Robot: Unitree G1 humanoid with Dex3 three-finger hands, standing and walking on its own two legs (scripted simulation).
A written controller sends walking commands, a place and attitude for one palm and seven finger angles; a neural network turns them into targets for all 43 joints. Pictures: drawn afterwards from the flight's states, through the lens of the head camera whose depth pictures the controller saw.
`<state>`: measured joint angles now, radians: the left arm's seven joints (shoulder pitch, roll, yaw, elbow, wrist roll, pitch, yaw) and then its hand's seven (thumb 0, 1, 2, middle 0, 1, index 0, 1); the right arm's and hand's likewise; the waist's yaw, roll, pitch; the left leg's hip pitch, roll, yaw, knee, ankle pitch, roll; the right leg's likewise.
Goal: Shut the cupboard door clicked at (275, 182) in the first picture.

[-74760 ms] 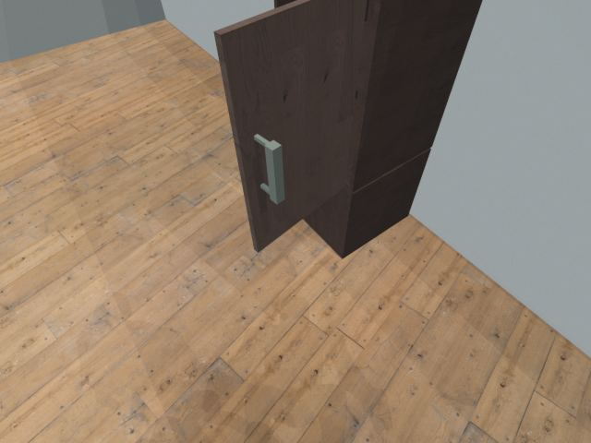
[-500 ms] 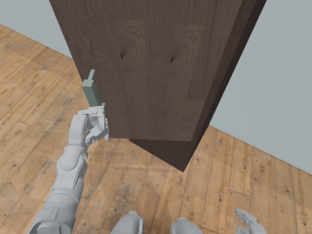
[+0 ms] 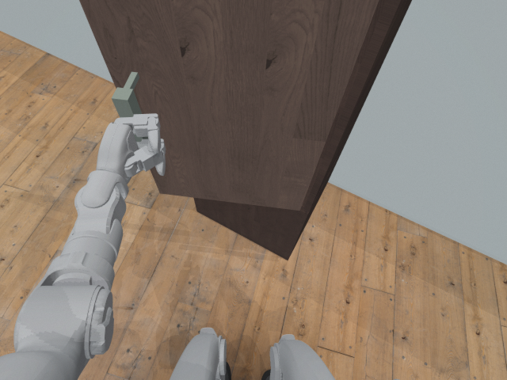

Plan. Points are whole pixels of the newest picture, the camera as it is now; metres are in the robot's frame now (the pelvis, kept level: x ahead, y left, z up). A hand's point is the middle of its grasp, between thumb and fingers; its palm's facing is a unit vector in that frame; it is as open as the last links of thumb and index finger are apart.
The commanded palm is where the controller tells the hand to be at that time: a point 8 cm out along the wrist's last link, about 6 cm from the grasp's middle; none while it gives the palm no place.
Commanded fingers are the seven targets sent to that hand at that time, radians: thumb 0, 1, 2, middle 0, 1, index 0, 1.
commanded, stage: push the door shut along its arc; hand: left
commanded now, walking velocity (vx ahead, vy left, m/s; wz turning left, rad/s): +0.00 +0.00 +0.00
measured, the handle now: (141, 120) +0.53 +0.19 +0.06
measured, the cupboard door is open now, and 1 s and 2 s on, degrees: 22 8 0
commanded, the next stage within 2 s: pull the fist back off the door in 1.28 s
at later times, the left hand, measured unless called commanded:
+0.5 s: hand (184, 127) +0.51 +0.11 +0.06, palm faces -0.28 -0.96 -0.04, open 3.1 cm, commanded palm +0.52 +0.15 +0.06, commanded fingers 0.00 0.90 0.90 -1.30 -1.50 -1.30 -1.50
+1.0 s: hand (200, 107) +0.56 +0.09 +0.07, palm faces -0.38 -0.92 -0.04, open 2.8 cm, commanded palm +0.58 +0.10 +0.06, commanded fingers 0.00 0.90 0.90 -1.30 -1.50 -1.30 -1.50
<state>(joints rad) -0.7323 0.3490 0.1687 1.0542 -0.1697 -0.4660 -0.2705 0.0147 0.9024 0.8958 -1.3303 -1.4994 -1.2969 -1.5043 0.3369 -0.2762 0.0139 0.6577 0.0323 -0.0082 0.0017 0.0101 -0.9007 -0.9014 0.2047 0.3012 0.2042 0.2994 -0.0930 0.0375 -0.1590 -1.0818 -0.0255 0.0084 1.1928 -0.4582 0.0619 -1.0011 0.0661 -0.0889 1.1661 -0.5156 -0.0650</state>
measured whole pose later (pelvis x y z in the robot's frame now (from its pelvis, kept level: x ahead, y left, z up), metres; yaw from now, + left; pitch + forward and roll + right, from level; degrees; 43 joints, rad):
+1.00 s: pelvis +0.01 +0.00 -0.03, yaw -2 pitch +29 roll -5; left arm -1.21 0.53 0.18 1.30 -0.07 -0.29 -0.40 -0.03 0.88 0.95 -1.30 -1.50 -1.29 -1.50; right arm 0.40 -0.27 0.04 0.69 0.00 -0.05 0.02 0.01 -0.90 -0.90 0.21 0.30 0.21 0.30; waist -0.23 0.06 -0.15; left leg -1.32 0.00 -0.01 1.32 -0.50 0.07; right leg -1.22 0.09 -0.12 1.25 -0.54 -0.07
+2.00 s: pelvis +0.02 -0.02 +0.00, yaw -2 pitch +27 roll -1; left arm -1.00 0.28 0.30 1.21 0.02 -0.45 0.14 0.01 0.91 0.90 -1.30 -1.50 -1.30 -1.50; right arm 0.47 -0.26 0.00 0.66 -0.06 0.01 0.12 0.01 -0.90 -0.90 0.20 0.30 0.20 0.30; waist -0.22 0.06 -0.16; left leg -1.18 0.01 0.03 1.19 -0.49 0.04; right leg -1.12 0.10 -0.06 1.17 -0.53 -0.09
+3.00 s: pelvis +0.04 +0.00 +0.08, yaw -1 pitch +5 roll +0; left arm -0.02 0.25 0.01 0.20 -0.12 -0.18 0.01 0.01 0.90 0.90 -1.20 -1.39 -1.19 -1.39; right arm 0.24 -0.26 0.01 0.55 0.07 0.06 -0.05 0.01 -0.90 -0.90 0.20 0.30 0.20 0.30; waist -0.03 0.04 -0.09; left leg -0.46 -0.04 0.03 0.72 -0.34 0.06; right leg -0.41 0.07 -0.02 0.70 -0.39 -0.06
